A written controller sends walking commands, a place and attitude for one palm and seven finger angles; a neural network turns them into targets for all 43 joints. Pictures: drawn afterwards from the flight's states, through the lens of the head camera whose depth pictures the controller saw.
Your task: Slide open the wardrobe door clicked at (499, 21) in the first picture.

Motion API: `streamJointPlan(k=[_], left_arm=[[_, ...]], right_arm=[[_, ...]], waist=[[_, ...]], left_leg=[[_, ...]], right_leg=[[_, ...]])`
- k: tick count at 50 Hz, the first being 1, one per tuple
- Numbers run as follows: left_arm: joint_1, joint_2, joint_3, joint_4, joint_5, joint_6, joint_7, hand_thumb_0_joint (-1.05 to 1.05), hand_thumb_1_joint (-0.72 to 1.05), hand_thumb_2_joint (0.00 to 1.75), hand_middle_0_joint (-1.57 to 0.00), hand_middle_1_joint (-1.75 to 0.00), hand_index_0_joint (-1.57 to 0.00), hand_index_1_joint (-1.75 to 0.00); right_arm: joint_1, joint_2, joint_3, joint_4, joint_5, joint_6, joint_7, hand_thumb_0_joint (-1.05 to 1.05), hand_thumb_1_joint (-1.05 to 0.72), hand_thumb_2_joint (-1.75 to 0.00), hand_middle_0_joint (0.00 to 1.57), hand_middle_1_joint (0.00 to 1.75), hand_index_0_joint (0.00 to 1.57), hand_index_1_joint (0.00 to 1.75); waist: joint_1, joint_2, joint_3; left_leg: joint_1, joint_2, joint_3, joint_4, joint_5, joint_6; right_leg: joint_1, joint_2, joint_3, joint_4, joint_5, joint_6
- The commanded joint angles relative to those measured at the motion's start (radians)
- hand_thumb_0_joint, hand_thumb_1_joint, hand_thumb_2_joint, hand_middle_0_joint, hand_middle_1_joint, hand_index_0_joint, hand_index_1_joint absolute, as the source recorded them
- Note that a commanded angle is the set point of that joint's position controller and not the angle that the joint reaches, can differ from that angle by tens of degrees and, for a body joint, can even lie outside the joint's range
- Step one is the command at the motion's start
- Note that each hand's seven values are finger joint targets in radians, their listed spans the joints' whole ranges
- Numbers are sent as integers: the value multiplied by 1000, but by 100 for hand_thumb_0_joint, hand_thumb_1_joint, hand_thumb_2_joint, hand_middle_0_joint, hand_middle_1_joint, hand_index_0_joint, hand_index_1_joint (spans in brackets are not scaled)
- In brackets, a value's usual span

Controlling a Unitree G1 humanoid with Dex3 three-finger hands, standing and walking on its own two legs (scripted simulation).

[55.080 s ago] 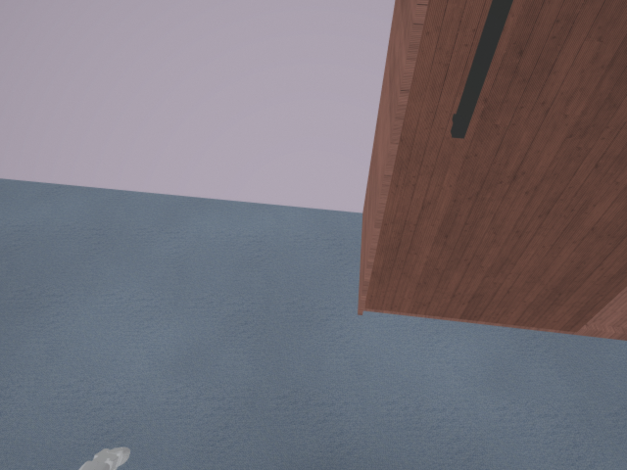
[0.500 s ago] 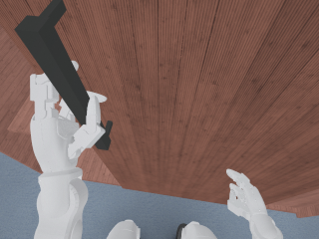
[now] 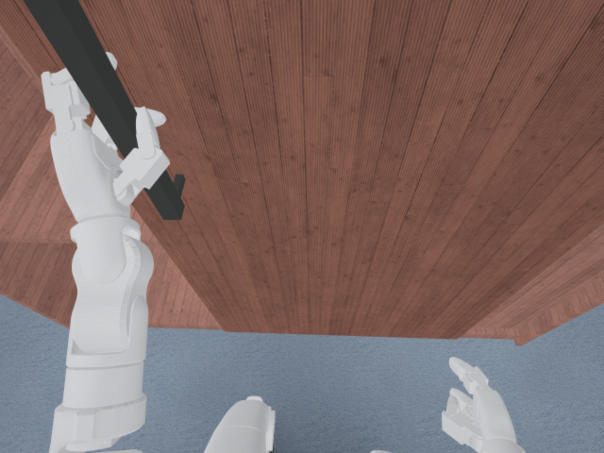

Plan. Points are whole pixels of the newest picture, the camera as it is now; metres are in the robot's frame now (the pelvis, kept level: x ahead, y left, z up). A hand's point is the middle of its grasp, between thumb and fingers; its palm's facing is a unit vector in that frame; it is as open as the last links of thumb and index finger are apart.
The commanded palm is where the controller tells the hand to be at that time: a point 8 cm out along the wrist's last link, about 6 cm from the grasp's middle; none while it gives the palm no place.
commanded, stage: step sideways, sliding the door along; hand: left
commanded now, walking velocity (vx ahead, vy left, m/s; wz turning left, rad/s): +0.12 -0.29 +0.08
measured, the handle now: (135, 119) +0.40 +0.23 +0.20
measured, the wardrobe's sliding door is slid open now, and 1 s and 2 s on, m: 0.51 0.54 0.54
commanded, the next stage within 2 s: stop walking and hold the door there in 0.26 s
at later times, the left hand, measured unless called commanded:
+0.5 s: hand (169, 151) +0.36 +0.17 +0.20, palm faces +0.41 -0.90 -0.16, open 7.6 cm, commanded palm +0.32 +0.20 +0.17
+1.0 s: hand (169, 147) +0.36 +0.18 +0.20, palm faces +0.46 -0.87 -0.17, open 7.3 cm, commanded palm +0.32 +0.21 +0.17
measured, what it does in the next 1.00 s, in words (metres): steps to the right: left foot, then right foot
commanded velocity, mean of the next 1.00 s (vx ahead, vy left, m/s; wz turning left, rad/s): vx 0.03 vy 0.00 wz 0.01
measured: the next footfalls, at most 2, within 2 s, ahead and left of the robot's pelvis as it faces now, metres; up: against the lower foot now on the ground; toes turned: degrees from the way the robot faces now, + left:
left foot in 0.08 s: +0.03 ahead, +0.09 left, +0.00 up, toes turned +10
right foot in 0.54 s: +0.02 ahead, -0.26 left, +0.00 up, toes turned -7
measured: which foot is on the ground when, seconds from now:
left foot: up 0.00-0.06, down 0.08-0.54, up 0.56-0.88, down 0.90-1.00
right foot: down 0.00-0.08, up 0.10-0.52, down 0.54-0.94, up 0.96-1.00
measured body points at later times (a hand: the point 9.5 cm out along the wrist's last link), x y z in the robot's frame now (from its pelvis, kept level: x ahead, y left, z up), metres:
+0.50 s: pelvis -0.03 -0.10 +0.01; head +0.03 -0.07 +0.45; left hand +0.33 +0.22 +0.21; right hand +0.19 -0.28 -0.08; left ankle -0.01 +0.08 -0.73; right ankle -0.02 -0.26 -0.70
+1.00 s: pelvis -0.03 -0.10 +0.00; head -0.03 -0.09 +0.45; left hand +0.33 +0.22 +0.21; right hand +0.06 -0.40 -0.09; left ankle +0.01 +0.00 -0.73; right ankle -0.03 -0.24 -0.72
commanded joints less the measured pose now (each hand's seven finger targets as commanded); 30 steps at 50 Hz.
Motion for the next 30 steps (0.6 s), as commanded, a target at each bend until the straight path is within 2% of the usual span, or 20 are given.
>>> streamJointPlan(k=[1, 2, 3, 4, 5, 6, 8, 12, 14, 18, 19, 20, 21, 22, 24, 25, 27, 28, 29, 30], left_arm=[[-425, 117, -217, -346, 31, -170, -100, 0, 90, 90, -45, -140, -45, -140], [-422, 111, -222, -330, 29, -175, -109, 0, 90, 90, -45, -140, -45, -140], [-455, 106, -235, -340, 17, -182, -120, 0, 90, 90, -45, -140, -45, -140], [-470, 78, -256, -341, 3, -180, -133, 0, 90, 90, -45, -140, -45, -140], [-498, 45, -278, -292, 19, -179, -150, 0, 90, 90, -45, -140, -45, -140], [-509, 11, -305, -213, 16, -161, -156, 0, 90, 90, -45, -140, -45, -140], [-670, 21, -325, -314, 11, -163, -167, 0, 90, 90, -45, -140, -45, -140], [-719, -24, -370, -168, 26, -109, -183, 0, 90, 90, -45, -140, -45, -140], [-737, -27, -368, -121, 22, -89, -187, 0, 90, 90, -45, -140, -45, -140], [-782, 3, -346, -48, 9, -76, -181, 0, 90, 90, -45, -140, -45, -140], [-516, 565, 218, 307, 41, -71, -124, 0, 90, 90, -45, -140, -45, -140], [-527, 425, 73, 219, 23, -84, -146, 0, 90, 90, -45, -140, -45, -140], [-527, 525, 173, 277, 35, -86, -137, 0, 90, 90, -45, -140, -45, -140], [-586, 378, 20, 177, 20, -110, -158, 0, 90, 90, -45, -140, -45, -140], [-536, 434, 73, 244, 26, -123, -155, 0, 90, 90, -45, -140, -45, -140], [-495, 502, 125, 291, 34, -124, -149, 0, 90, 90, -45, -140, -45, -140], [-383, 681, 254, 405, 49, -112, -134, 0, 90, 90, -45, -140, -45, -140], [-398, 729, 317, 419, 50, -99, -126, 0, 90, 90, -45, -140, -45, -140], [-363, 757, 368, 493, 37, -101, -117, 0, 90, 90, -45, -140, -45, -140], [-413, 648, 285, 418, 21, -110, -118, 0, 90, 90, -45, -140, -45, -140]], right_arm=[[-95, -53, -15, -152, -1, -18, -26, 0, -90, -90, 20, 30, 20, 30], [-69, -65, -29, -156, 1, -7, -34, 0, -90, -90, 20, 30, 20, 30], [-43, -101, -56, -162, -2, -5, -38, 0, -90, -90, 20, 30, 20, 30], [-33, -152, -81, -172, -8, -13, -30, 0, -90, -90, 20, 30, 20, 30], [-37, -124, -60, -169, -18, -14, 1, 0, -90, -90, 20, 30, 20, 30], [-65, -157, -72, -192, 5, 6, 18, 0, -90, -90, 20, 30, 20, 30], [-91, -116, -49, -165, -7, -4, 21, 0, -90, -90, 20, 30, 20, 30], [-80, -130, -67, -146, 5, 11, 36, 0, -90, -90, 20, 30, 20, 30], [-72, -126, -64, -151, 5, 15, 28, 0, -90, -90, 20, 30, 20, 30], [-61, -117, -53, -153, 7, 17, 15, 0, -90, -90, 20, 30, 20, 30], [-1, -167, -63, -89, -4, 48, -13, 0, -90, -90, 20, 30, 20, 30], [-1, -146, -47, -130, -15, 64, -11, 0, -90, -90, 20, 30, 20, 30], [3, -157, -47, -116, -10, 57, -16, 0, -90, -90, 20, 30, 20, 30], [-28, -128, -28, -153, -8, 50, -10, 0, -90, -90, 20, 30, 20, 30], [-27, -136, -16, -146, 9, 38, -9, 0, -90, -90, 20, 30, 20, 30], [-6, -124, -12, -136, 16, 38, -11, 0, -90, -90, 20, 30, 20, 30], [-56, -99, 8, -168, 14, 51, -31, 0, -90, -90, 20, 30, 20, 30], [-74, -119, 4, -156, 9, 46, -41, 0, -90, -90, 20, 30, 20, 30], [-33, -137, 0, -138, 17, 42, -48, 0, -90, -90, 20, 30, 20, 30], [-48, -153, -11, -140, 24, 31, -48, 0, -90, -90, 20, 30, 20, 30]], waist=[[-71, -145, -471], [-86, -110, -501], [-113, -20, -547], [-96, 238, -597], [-89, 95, -619], [-93, 52, -550], [-95, 168, -495], [-88, 208, -442], [-89, 256, -450], [-92, 320, -469], [-56, 342, -484], [-51, 349, -477], [-49, 371, -497], [-56, 411, -473], [-48, 349, -461], [-53, 181, -464], [-26, -261, -467], [-25, -192, -453], [-30, -258, -445], [-36, -402, -457]], left_leg=[[119, -27, 87, -340, 183, -3], [289, -23, 97, -492, 367, 3], [603, 117, -53, -530, 768, 61], [836, 466, -446, -487, 1402, 216], [805, 528, -485, -480, 1339, 266], [732, 520, -451, -508, 1141, 275], [673, 432, -291, -504, 1061, 217], [541, 299, -58, -552, 754, 130], [527, 270, -26, -583, 640, 118], [564, 274, -22, -587, 682, 127], [553, 270, 14, -586, 767, 141], [521, 261, 2, -523, 807, 150], [549, 237, 61, -502, 815, 141], [498, 238, 46, -472, 792, 123], [407, 177, 86, -387, 604, 70], [357, 113, 95, -281, 475, 47], [-102, -45, 51, 56, -96, 14], [-118, -36, -34, 162, -85, 14], [-170, -27, -63, 233, -51, 1], [-186, -30, -105, 251, -19, -4]], right_leg=[[321, -173, 50, 65, 851, -115], [232, -136, 26, 154, 799, -78], [-40, -92, 7, 299, 566, -14], [-356, 17, 32, 507, -145, 43], [-339, 10, 163, 644, -285, 13], [-371, 15, 166, 699, -271, 5], [-426, -25, 157, 734, -179, 21], [-359, -20, 54, 694, 36, 47], [-326, -10, 9, 651, 49, 57], [-263, -1, -43, 469, -18, 68], [-264, 21, -72, 436, -66, 80], [-210, 26, -80, 316, -101, 72], [-185, 58, -113, 255, -92, 74], [-115, 55, -106, 121, -99, 68], [57, 56, -100, -118, 100, 59], [131, -9, -28, -214, 221, 42], [394, -337, 336, -160, 821, -97], [336, -399, 357, -161, 884, -107], [352, -382, 334, -126, 915, -108], [391, -342, 307, -75, 940, -97]])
